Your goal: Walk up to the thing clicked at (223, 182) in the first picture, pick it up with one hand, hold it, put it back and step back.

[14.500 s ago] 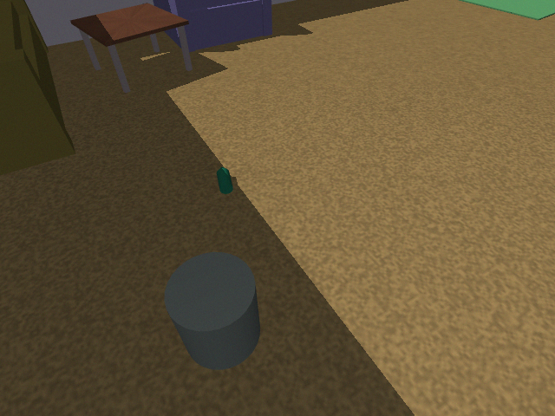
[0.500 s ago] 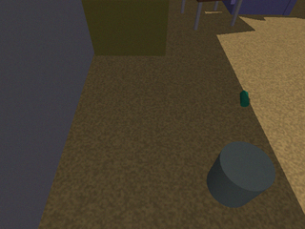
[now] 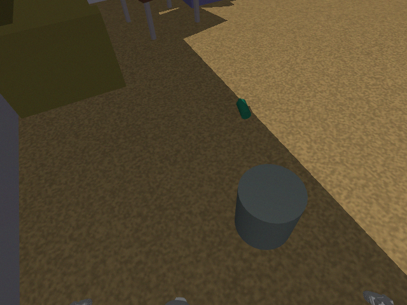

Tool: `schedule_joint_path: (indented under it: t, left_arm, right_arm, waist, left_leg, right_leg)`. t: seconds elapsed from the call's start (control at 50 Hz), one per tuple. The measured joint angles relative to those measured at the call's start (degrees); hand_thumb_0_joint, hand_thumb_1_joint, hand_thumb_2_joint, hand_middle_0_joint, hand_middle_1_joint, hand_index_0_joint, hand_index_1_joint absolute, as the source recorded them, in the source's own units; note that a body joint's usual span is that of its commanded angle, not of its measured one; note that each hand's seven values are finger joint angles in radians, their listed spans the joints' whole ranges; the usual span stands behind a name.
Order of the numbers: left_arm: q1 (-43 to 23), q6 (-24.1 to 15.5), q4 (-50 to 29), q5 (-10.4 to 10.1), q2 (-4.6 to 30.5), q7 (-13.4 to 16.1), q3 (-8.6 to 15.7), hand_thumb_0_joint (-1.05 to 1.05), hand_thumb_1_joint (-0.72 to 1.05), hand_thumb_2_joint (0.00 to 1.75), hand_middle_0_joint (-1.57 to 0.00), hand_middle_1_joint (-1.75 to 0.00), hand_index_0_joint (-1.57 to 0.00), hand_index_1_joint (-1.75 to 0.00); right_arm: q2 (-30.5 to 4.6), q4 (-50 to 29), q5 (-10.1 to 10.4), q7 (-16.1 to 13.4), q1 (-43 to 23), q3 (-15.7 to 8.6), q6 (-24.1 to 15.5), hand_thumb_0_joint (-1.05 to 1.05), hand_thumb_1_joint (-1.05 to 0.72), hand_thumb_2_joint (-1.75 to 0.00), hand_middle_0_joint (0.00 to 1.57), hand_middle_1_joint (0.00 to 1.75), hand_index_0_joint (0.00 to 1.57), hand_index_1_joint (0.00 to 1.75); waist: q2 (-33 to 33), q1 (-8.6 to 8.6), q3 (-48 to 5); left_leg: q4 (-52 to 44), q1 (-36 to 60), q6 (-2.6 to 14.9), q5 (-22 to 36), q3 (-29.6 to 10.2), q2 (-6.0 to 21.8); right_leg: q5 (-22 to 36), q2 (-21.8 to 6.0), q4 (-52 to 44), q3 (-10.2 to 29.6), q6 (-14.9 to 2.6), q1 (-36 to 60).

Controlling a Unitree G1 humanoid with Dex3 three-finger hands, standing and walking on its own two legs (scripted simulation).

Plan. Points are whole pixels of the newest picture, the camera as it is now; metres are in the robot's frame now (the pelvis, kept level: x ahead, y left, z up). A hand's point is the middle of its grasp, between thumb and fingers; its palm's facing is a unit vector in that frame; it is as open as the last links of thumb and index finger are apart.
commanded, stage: walk up
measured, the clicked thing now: (242, 107) +1.50 -0.18 -0.74
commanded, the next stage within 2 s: none
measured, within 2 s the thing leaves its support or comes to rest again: neither
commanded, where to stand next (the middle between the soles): +0.03 -0.01 m, yaw -81 degrees
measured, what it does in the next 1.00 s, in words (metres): steps on the spot, turning right: left foot, then right foot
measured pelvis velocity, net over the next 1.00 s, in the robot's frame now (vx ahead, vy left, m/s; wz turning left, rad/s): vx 0.03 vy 0.04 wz -0.88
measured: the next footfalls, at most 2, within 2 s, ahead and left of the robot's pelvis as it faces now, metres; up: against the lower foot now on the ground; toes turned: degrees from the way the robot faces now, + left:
left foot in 0.10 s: +0.12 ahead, +0.11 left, +0.00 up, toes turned -11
right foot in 0.66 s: -0.03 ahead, -0.05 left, +0.00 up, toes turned -41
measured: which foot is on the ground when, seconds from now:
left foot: up 0.00-0.08, down 0.10-0.68, up 0.70-0.98, down 1.00-1.00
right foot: down 0.00-0.12, up 0.14-0.64, down 0.66-1.00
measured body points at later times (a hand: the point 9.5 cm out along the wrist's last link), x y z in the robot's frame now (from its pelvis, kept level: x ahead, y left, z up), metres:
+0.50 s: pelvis +0.03 +0.08 +0.00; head +0.07 +0.07 +0.45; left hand +0.21 +0.34 -0.12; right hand -0.01 -0.25 -0.09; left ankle +0.08 +0.11 -0.74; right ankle -0.03 -0.05 -0.70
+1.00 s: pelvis +0.03 +0.04 -0.02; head +0.07 +0.02 +0.43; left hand +0.33 +0.17 -0.12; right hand -0.14 -0.26 -0.10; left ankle +0.13 +0.09 -0.74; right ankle -0.06 -0.02 -0.74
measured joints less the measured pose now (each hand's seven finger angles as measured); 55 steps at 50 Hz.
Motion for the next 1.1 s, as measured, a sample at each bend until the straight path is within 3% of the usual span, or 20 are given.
schedule_joint_path:
  t: [0.08,0.12,0.16,0.2,0.28,0.32,0.46,0.56,0.66,0.7,0.72,0.78,0.84,0.92,0.98,1.02,1.06,1.1]
  left_arm:
    - [-0.4,0.4,-2.6,0.4,1.0,0.1,0.3,0.01,0.9,0.9,-0.2,-0.3,-0.2,-0.3]
    - [-0.9,0.3,-3.0,0.0,2.5,0.6,0.5,0.01,0.9,0.9,-0.2,-0.3,-0.2,-0.3]
    - [-2.0,0.4,-2.4,-0.2,3.3,1.4,1.3,0.01,0.9,0.9,-0.2,-0.3,-0.2,-0.3]
    - [-1.6,0.3,-1.8,-0.1,3.9,1.6,1.4,0.01,0.9,0.9,-0.2,-0.3,-0.2,-0.3]
    - [0.3,0.5,0.2,-0.5,5.7,0.1,1.4,0.01,0.9,0.9,-0.2,-0.3,-0.2,-0.3]
    - [1.8,0.7,0.9,-0.5,5.8,-0.5,1.4,0.01,0.9,0.9,-0.2,-0.3,-0.2,-0.3]
    - [6.1,2.1,3.3,0.1,4.4,-1.6,0.2,0.01,0.9,0.9,-0.2,-0.3,-0.2,-0.3]
    - [6.4,2.1,2.8,0.2,3.8,-2.6,0.1,0.01,0.9,0.9,-0.2,-0.3,-0.2,-0.3]
    - [6.6,1.4,1.5,0.2,4.0,-3.1,0.7,0.01,0.9,0.9,-0.2,-0.3,-0.2,-0.3]
    - [6.2,0.6,1.2,0.3,3.6,-2.7,0.8,0.01,0.9,0.9,-0.2,-0.3,-0.2,-0.3]
    - [6.4,0.1,0.7,0.3,3.6,-2.4,0.8,0.01,0.9,0.9,-0.2,-0.3,-0.2,-0.3]
    - [7.1,-0.4,0.2,-0.2,4.0,-1.3,0.8,0.01,0.9,0.9,-0.2,-0.3,-0.2,-0.3]
    - [6.7,0.0,0.6,-0.7,4.0,-0.1,0.2,0.01,0.9,0.9,-0.2,-0.3,-0.2,-0.3]
    - [5.4,-0.5,-0.6,-0.5,4.1,0.5,-0.1,0.01,0.9,0.9,-0.2,-0.3,-0.2,-0.3]
    - [4.0,-0.9,-2.0,-0.5,4.2,0.5,-0.4,0.01,0.9,0.9,-0.2,-0.3,-0.2,-0.3]
    - [2.6,-0.5,-2.2,-1.0,4.9,0.5,-0.4,0.01,0.9,0.9,-0.2,-0.3,-0.2,-0.3]
    - [0.6,0.3,-1.5,-0.9,4.9,1.0,-0.2,0.01,0.9,0.9,-0.2,-0.3,-0.2,-0.3]
    - [-0.1,0.7,-1.2,-0.6,4.9,1.0,-0.5,0.01,0.9,0.9,-0.2,-0.3,-0.2,-0.3]
  right_arm:
    - [0.2,0.1,0.1,-1.6,-0.3,-0.1,-0.4,0.01,-0.91,-0.9,0.2,0.3,0.2,0.3]
    - [1.3,-0.2,-0.2,-2.1,-0.1,0.0,-1.3,0.01,-0.91,-0.9,0.2,0.3,0.2,0.3]
    - [2.4,-0.8,-0.3,-2.0,0.0,0.8,-1.5,0.01,-0.91,-0.9,0.2,0.3,0.2,0.3]
    - [3.2,-1.0,-0.2,-1.7,-0.6,1.3,-1.2,0.01,-0.91,-0.9,0.2,0.3,0.2,0.3]
    - [4.7,-1.7,-0.6,-1.9,0.4,1.3,-1.4,0.01,-0.9,-0.9,0.2,0.3,0.21,0.3]
    - [4.7,-1.8,-0.7,-1.7,0.9,1.2,-1.2,0.01,-0.9,-0.9,0.2,0.3,0.21,0.3]
    - [4.2,-2.7,-1.0,-1.1,2.7,0.4,-1.3,0.01,-0.9,-0.9,0.2,0.3,0.21,0.3]
    - [2.8,-2.5,-1.0,-1.4,3.2,-0.2,-1.7,0.01,-0.9,-0.9,0.2,0.3,0.21,0.3]
    - [0.8,-1.9,-1.0,-1.5,3.8,-1.2,-1.9,0.01,-0.9,-0.9,0.2,0.3,0.21,0.3]
    - [-0.5,-1.0,-0.6,-1.4,4.2,-1.7,-1.5,0.01,-0.9,-0.9,0.2,0.3,0.21,0.3]
    - [-0.7,-0.6,-0.2,-1.3,4.4,-1.8,-1.1,0.01,-0.9,-0.9,0.2,0.3,0.21,0.3]
    - [0.0,0.4,0.9,-0.8,3.7,-0.7,-0.6,0.01,-0.91,-0.9,0.2,0.3,0.2,0.3]
    - [0.8,-0.3,1.6,-0.4,3.5,0.4,-1.6,0.01,-0.91,-0.9,0.2,0.3,0.2,0.3]
    - [1.1,-1.4,1.2,-0.9,4.3,1.4,-2.5,0.01,-0.91,-0.9,0.2,0.3,0.2,0.3]
    - [0.8,-2.0,0.8,-1.7,4.7,1.4,-3.4,0.01,-0.9,-0.9,0.2,0.3,0.2,0.3]
    - [1.2,-2.4,0.2,-2.4,5.2,1.2,-4.5,0.01,-0.9,-0.9,0.2,0.3,0.2,0.3]
    - [1.8,-2.5,-0.4,-2.9,5.5,1.6,-5.0,0.01,-0.9,-0.9,0.2,0.3,0.2,0.3]
    - [1.9,-2.5,-0.2,-2.9,5.9,2.0,-4.8,0.01,-0.9,-0.9,0.2,0.3,0.21,0.3]
  waist:
    - [-1.1,0.49,-0.3]
    - [-3.3,0.01,-0.1]
    - [-5.4,0.21,0.9]
    - [-5.8,-0.21,1.8]
    - [-7.3,-1.35,1.7]
    - [-7.4,-1.5,1.3]
    - [-5.7,-0.93,-0.3]
    - [-3.9,-0.29,-0.1]
    - [-2.0,0.04,-1.2]
    - [1.0,-0.22,-1.1]
    - [1.6,-0.05,-1.3]
    - [-0.4,2.21,-1.4]
    - [-1.4,1.66,-1.6]
    - [-3.1,1.4,-1.9]
    - [-4.2,0.94,-1.7]
    - [-6.1,0.18,-1.2]
    - [-7.8,-0.03,-0.4]
    - [-7.6,-0.77,-0.1]
  left_leg:
    - [-9.2,3.8,1.06,1.9,-0.2,-2.5]
    - [-14.0,6.0,3.42,8.3,0.6,-3.8]
    - [-14.3,6.8,5.06,8.1,3.3,-3.1]
    - [-16.2,8.6,5.69,8.2,5.5,-1.3]
    - [-21.1,11.6,5.32,9.9,9.3,-0.3]
    - [-21.9,12.4,6.23,9.8,11.3,-0.2]
    - [-21.8,14.3,7.26,7.9,19.8,0.5]
    - [-19.4,14.0,7.42,5.9,25.7,1.6]
    - [-13.3,11.8,6.43,2.3,30.2,4.7]
    - [-8.5,10.2,5.12,-0.5,28.6,7.8]
    - [-5.4,8.7,3.65,-4.5,25.2,7.4]
    - [4.8,4.8,0.98,-12.4,15.2,2.3]
    - [8.6,2.1,0.83,-8.6,9.8,0.6]
    - [3.6,2.4,1.84,-5.6,7.1,-0.3]
    - [-6.0,5.3,2.96,-2.3,6.1,-1.0]
    - [-11.9,7.8,3.45,4.3,7.0,-1.8]
    - [-11.0,8.6,3.64,3.1,8.9,-1.5]
    - [-11.5,10.0,3.66,2.5,9.9,0.3]
  right_leg:
    - [-1.5,2.3,2.5,3.7,1.44,-1.7]
    - [-2.9,2.5,5.6,5.3,2.21,-3.1]
    - [-9.9,2.8,13.9,3.8,2.32,-6.4]
    - [-12.2,2.8,21.6,-0.3,2.65,-9.6]
    - [-5.9,-0.8,27.2,-3.2,2.73,-12.0]
    - [-4.3,-2.9,27.9,-4.4,3.07,-12.0]
    - [-4.9,-8.2,22.3,-10.7,3.66,-10.4]
    - [-5.7,-10.7,18.8,-14.4,2.41,-9.6]
    - [-9.2,-12.2,13.3,-15.5,-0.22,-6.4]
    - [-9.0,-9.7,13.0,-16.3,0.25,-5.7]
    - [-9.0,-8.9,13.3,-16.1,0.14,-5.7]
    - [-8.0,-7.2,12.4,-11.9,-0.81,-6.0]
    - [-5.4,-5.3,8.0,-9.9,-0.92,-4.4]
    - [-4.6,-3.2,6.5,-7.3,-1.16,-4.2]
    - [-6.1,-1.9,9.1,-5.9,-0.87,-5.0]
    - [-8.1,-2.0,14.5,-4.8,-0.49,-6.8]
    - [-11.8,-1.2,23.5,-4.0,0.26,-10.3]
    - [-14.3,-0.8,31.8,-6.1,1.13,-13.5]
